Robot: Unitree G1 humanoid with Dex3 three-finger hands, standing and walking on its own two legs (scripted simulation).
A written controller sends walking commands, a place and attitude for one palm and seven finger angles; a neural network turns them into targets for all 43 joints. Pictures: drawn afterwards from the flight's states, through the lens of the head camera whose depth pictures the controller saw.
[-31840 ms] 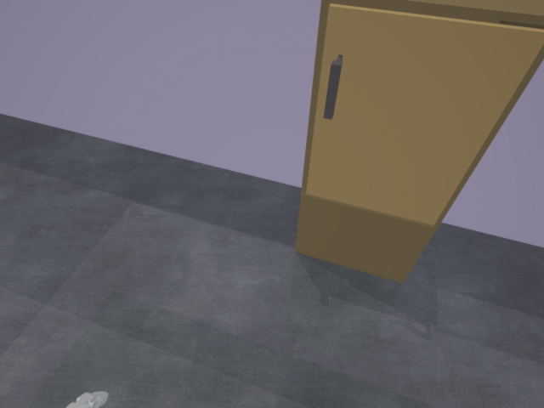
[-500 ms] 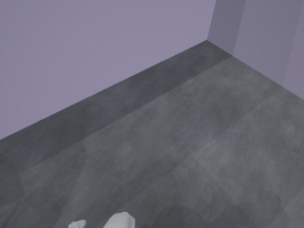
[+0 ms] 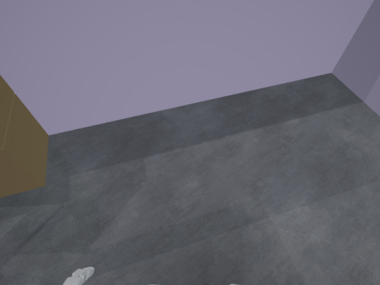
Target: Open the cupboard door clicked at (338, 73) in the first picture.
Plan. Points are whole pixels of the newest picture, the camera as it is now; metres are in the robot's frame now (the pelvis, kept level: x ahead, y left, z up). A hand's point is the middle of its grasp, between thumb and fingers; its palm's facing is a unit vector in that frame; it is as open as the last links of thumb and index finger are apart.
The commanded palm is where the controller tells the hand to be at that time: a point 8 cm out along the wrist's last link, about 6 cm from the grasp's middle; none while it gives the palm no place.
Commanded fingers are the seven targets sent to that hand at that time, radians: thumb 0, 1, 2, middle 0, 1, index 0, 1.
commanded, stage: turn to face it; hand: left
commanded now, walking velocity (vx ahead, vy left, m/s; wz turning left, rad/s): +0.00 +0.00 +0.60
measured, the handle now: out of the picture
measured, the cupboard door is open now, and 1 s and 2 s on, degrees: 39 39 39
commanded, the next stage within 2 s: take the last steps up to it in 1.56 s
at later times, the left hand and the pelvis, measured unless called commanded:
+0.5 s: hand out of the picture -0.04 +0.21 -0.19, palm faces +0.37 -0.90 -0.24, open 7.4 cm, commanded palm none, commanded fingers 0.00 0.90 0.90 -0.20 -0.30 -0.20 -0.30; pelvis +0.00 +0.00 -0.01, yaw +20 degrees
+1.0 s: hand out of the picture -0.02 +0.17 -0.15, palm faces +0.59 -0.76 -0.27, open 7.4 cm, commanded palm none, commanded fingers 0.00 0.90 0.90 -0.20 -0.30 -0.20 -0.30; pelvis +0.03 -0.04 +0.00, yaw +38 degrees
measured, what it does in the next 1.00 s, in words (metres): steps on the spot, turning left: right foot, then left foot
